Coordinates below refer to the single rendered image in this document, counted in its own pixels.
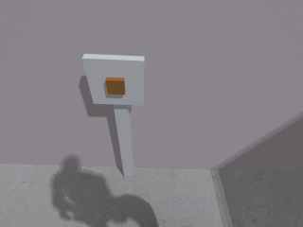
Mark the panel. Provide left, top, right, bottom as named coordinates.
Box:
left=81, top=54, right=145, bottom=178

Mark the button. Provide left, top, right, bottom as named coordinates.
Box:
left=105, top=77, right=125, bottom=95

